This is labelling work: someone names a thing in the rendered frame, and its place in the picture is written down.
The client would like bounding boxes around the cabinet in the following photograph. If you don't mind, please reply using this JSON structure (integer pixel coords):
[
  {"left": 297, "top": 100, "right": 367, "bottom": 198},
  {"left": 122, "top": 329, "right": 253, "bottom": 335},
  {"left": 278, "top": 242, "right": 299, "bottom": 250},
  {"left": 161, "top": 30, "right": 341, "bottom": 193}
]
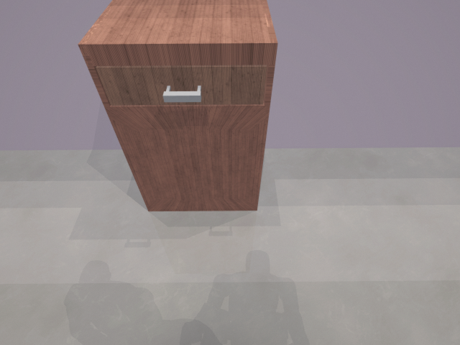
[{"left": 78, "top": 0, "right": 277, "bottom": 211}]

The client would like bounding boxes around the drawer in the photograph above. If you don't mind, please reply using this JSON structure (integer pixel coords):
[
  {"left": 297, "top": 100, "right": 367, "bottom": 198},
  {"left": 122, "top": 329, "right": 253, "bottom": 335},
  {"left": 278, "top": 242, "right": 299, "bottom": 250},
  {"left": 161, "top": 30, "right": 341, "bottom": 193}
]
[{"left": 96, "top": 65, "right": 267, "bottom": 106}]

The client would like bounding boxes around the handle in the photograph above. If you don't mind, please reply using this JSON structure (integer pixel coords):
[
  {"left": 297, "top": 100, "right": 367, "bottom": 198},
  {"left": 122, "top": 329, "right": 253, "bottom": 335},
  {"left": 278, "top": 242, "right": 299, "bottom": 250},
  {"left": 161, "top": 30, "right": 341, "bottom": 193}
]
[{"left": 163, "top": 86, "right": 201, "bottom": 102}]

